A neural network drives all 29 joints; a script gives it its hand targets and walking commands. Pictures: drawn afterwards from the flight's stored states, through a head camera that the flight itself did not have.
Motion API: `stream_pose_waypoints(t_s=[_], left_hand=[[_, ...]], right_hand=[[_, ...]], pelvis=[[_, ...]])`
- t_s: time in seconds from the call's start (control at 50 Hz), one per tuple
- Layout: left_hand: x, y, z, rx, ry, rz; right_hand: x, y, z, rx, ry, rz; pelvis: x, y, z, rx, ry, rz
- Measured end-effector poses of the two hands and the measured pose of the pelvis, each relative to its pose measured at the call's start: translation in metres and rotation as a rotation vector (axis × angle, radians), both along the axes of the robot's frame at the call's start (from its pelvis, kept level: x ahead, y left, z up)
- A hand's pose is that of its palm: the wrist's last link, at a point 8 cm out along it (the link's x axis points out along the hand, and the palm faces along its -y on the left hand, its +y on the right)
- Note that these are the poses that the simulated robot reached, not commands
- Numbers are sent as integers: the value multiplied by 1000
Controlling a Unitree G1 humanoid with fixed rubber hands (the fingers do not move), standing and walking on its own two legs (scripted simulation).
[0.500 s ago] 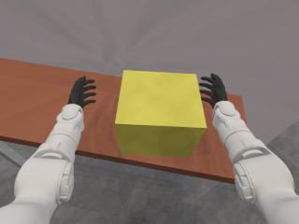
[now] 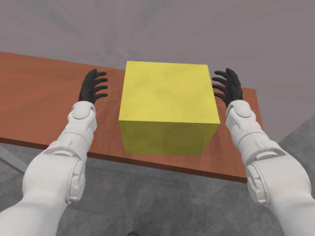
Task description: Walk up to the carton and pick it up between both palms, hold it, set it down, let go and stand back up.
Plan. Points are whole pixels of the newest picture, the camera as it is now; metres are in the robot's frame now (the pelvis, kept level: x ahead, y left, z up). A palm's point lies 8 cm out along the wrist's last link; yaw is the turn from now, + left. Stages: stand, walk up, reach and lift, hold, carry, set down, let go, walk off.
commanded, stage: reach and lift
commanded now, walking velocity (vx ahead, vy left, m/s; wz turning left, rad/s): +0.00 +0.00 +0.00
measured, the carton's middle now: (165, 110) +0.47 +0.00 +0.01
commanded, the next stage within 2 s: none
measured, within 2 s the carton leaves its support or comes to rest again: leaves its support in 1.98 s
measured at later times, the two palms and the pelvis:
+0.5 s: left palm (99, 104) +0.44 +0.18 +0.06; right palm (221, 104) +0.44 -0.14 +0.08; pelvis +0.02 +0.01 +0.02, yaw +0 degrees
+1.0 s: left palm (96, 112) +0.41 +0.18 +0.06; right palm (223, 111) +0.42 -0.14 +0.08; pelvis +0.02 -0.01 +0.03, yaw +0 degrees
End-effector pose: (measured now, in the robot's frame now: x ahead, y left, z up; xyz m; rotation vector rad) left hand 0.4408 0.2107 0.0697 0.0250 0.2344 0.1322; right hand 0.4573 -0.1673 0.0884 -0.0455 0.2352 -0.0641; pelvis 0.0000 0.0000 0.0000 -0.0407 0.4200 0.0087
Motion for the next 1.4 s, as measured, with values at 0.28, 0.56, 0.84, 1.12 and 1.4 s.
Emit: stream_pose_waypoints(t_s=[0.28,0.56,0.84,1.12,1.4], left_hand=[[6,-25,-15,-29,-9,-7],[-8,-26,-12,15,6,11],[-28,-26,-11,29,30,16],[-28,-26,-7,26,43,2],[-27,-26,-13,24,29,4]], right_hand=[[1,27,-8,3,-18,-4],[-19,30,-9,-38,-61,-30],[-35,29,-8,-63,-41,-15],[-38,29,-8,-44,-30,-33],[-37,30,-10,-54,-52,-31]], pelvis=[[6,0,6,3,-9,-4],[22,5,25,19,-156,-19],[22,-8,29,28,-236,-27],[25,-12,29,40,-264,-18],[26,-7,29,33,-247,-33]])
